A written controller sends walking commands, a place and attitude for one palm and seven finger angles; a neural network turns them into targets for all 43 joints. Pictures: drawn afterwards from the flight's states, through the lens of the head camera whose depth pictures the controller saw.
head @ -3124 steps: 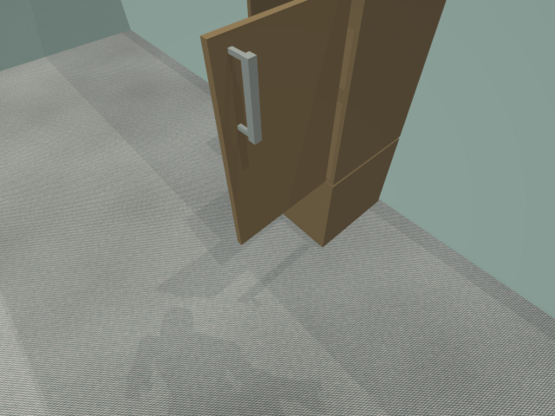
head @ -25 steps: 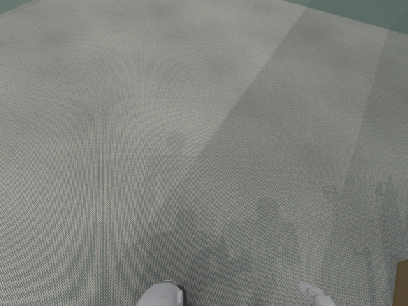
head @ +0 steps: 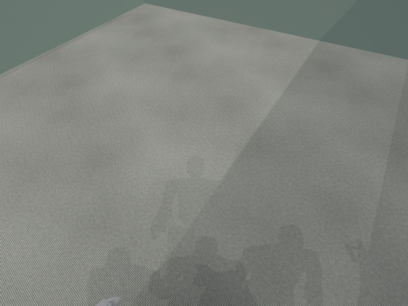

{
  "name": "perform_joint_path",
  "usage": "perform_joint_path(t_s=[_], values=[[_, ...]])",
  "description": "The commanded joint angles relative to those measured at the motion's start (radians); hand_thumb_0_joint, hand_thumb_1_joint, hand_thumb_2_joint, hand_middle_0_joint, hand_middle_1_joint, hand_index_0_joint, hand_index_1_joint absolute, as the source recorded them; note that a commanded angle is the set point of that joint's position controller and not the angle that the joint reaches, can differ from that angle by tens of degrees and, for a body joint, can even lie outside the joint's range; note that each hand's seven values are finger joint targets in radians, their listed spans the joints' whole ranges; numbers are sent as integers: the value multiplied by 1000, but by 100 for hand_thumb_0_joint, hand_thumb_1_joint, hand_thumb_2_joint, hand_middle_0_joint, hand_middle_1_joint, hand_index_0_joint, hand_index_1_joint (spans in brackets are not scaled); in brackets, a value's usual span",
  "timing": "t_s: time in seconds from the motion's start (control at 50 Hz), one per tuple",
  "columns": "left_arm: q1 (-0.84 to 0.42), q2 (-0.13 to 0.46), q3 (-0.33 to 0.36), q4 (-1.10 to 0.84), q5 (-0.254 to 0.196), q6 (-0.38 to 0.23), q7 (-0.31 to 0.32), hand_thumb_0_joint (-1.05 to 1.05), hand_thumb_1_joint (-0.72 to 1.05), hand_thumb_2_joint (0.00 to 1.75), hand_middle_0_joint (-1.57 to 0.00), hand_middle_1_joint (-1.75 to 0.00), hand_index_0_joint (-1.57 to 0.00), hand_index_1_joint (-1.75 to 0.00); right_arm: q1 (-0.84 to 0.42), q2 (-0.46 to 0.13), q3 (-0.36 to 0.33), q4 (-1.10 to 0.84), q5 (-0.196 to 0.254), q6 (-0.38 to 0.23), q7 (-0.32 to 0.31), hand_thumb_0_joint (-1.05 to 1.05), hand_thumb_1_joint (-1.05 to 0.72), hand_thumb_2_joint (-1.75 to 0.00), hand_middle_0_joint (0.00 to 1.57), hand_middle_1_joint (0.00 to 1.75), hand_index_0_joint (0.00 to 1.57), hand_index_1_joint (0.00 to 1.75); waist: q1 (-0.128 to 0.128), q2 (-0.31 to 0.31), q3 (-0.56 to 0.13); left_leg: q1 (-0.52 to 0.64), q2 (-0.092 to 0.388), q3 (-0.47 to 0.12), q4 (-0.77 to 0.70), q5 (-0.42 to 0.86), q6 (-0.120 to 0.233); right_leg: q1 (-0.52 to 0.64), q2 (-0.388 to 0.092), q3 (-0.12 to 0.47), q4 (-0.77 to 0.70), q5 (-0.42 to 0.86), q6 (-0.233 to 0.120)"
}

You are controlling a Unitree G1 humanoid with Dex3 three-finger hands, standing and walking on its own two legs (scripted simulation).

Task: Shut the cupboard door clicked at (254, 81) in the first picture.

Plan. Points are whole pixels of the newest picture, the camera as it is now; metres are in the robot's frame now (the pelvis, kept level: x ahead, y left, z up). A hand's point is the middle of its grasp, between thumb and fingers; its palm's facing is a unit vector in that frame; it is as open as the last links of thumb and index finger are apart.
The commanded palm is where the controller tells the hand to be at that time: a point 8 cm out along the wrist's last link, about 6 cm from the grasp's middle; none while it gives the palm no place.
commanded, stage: walk to a spot facing it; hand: left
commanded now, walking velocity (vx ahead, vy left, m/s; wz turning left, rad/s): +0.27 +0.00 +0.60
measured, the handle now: out of the picture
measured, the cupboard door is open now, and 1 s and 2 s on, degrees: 16 16 16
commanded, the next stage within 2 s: turn to face it in 0.22 s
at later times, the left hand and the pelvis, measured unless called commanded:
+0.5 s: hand out of the picture +0.09 +0.22 -0.19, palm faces +0.26 -0.95 -0.19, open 7.4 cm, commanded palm none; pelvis +0.17 +0.06 -0.01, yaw +10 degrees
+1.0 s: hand (117, 229) +0.33 +0.26 -0.16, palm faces -0.06 -0.97 -0.25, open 7.4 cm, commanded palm none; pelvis +0.24 +0.06 +0.00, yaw -6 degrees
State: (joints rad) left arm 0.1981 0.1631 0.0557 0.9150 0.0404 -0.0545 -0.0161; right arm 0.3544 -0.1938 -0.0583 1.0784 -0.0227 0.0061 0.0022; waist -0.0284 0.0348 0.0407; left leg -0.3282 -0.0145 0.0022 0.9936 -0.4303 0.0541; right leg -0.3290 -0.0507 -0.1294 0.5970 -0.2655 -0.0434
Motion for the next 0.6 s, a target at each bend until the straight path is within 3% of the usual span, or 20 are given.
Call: perform_joint_path(t_s=[0.0,0.02,0.04,0.08,0.18,0.24,0.26,0.3,0.32,0.34,0.36,0.38,0.4,0.42,0.44,0.46,0.5,0.52,0.58], values=[[137,96,29,5,-12,-24,27,0,90,90,-20,-30,-20,-30,-50,-25,-10,-96,-5,-41,16,0,-90,-90,20,30,20,30,35,-137,-2,-321,92,-45,225,187,-16,221,-283,218,-406,23,-40],[154,83,24,14,-12,-31,27,0,90,90,-20,-30,-20,-30,-38,-13,-6,-91,-3,-34,18,0,-90,-90,20,30,20,30,27,-145,-7,-323,89,-27,212,196,-28,236,-272,135,-386,198,-37],[172,74,22,27,-12,-37,29,0,90,90,-20,-30,-20,-30,-48,-6,-5,-97,-2,-27,18,0,-90,-90,20,30,20,30,26,-153,-6,-333,95,-13,199,193,-37,247,-275,99,-371,335,-44],[198,74,25,39,-11,-42,34,0,90,90,-20,-30,-20,-30,-82,9,-2,-119,-4,-16,23,0,-90,-90,20,30,20,30,25,-133,-6,-367,103,10,145,189,-49,291,-282,37,-346,489,-52],[232,116,23,61,-13,-38,37,0,90,90,-20,-30,-20,-30,-216,8,10,-188,-1,-11,45,0,-90,-90,20,30,20,30,46,-157,3,-383,98,79,-86,214,-44,384,-280,-63,-311,610,-44],[239,146,26,66,-13,-30,39,0,90,90,-20,-30,-20,-30,-288,-7,15,-222,0,-11,53,0,-90,-90,20,30,20,30,54,-169,28,-318,74,123,-222,200,-25,395,-298,-93,-274,688,-37],[232,157,27,64,-14,-27,39,0,90,90,-20,-30,-20,-30,-289,-16,14,-227,-1,-10,51,0,-90,-90,20,30,20,30,45,-182,31,-275,58,140,-243,190,-17,383,-306,-105,-246,749,-33],[202,184,31,51,-12,-22,41,0,90,90,-20,-30,-20,-30,-214,-45,7,-219,-2,-11,43,0,-90,-90,20,30,20,30,-2,-184,-7,-118,22,151,-305,173,9,350,-318,-119,-110,878,-23],[192,183,28,46,-18,-19,42,0,90,90,-20,-30,-20,-30,-113,-63,5,-189,-5,-15,35,0,-90,-90,20,30,20,30,-48,-162,-59,50,-8,152,-385,261,20,292,-281,-149,12,835,-2],[205,167,19,40,-24,-13,43,0,90,90,-20,-30,-20,-30,19,-117,-6,-156,-14,-22,24,0,-90,-90,20,30,20,30,-98,-66,-160,314,58,78,-447,488,50,147,-226,-149,215,590,31],[287,94,7,28,-41,-2,40,0,90,90,-20,-30,-20,-30,100,-235,-27,-141,-21,-32,6,0,-90,-90,20,30,20,30,-88,190,-313,582,381,-314,-452,905,189,-125,-58,-126,526,-159,83],[241,96,-9,7,-32,6,53,0,90,90,-20,-30,-20,-30,124,-281,-28,-131,2,-23,-7,0,-90,-90,20,30,20,30,-100,119,-344,521,480,-354,-532,954,244,-135,-9,26,680,-428,52],[203,80,-14,-18,-33,12,57,0,90,90,-20,-30,-20,-30,36,-257,-18,-163,3,-30,-19,0,-90,-90,20,30,20,30,-59,2,-219,374,482,-313,-553,886,232,-180,-31,93,707,-361,50],[195,46,-18,18,-29,28,58,0,90,90,-20,-30,-20,-30,-60,-228,-10,-176,4,-37,-31,0,-90,-90,20,30,20,30,-26,126,-183,261,465,-288,-623,671,211,-198,-54,131,695,-324,57],[181,60,-13,33,-23,46,51,0,90,90,-20,-30,-20,-30,-141,-173,3,-196,3,-34,-32,0,-90,-90,20,30,20,30,-10,157,-93,133,425,-226,-687,469,171,-170,-78,147,642,-277,60],[188,56,-10,54,-18,57,43,0,90,90,-20,-30,-20,-30,-178,-125,20,-195,-3,-35,-34,0,-90,-90,20,30,20,30,15,106,-54,67,378,-149,-701,427,134,-121,-83,152,566,-223,60],[223,44,-4,74,-18,74,31,0,90,90,-20,-30,-20,-30,-213,-128,22,-188,-4,-35,-37,0,-90,-90,20,30,20,30,45,69,-75,55,347,-52,-700,428,110,-56,-59,120,452,-189,67],[223,43,0,75,-18,84,27,0,90,90,-20,-30,-20,-30,-225,-137,18,-188,-4,-27,-36,0,-90,-90,20,30,20,30,50,81,-91,45,351,-31,-706,366,111,-42,-47,107,420,-185,69],[175,42,15,46,-11,97,17,0,90,90,-20,-30,-20,-30,-239,-150,3,-188,-7,-5,-35,0,-90,-90,20,30,20,30,45,67,-53,26,358,3,-712,224,105,-49,-16,69,327,-137,74]])
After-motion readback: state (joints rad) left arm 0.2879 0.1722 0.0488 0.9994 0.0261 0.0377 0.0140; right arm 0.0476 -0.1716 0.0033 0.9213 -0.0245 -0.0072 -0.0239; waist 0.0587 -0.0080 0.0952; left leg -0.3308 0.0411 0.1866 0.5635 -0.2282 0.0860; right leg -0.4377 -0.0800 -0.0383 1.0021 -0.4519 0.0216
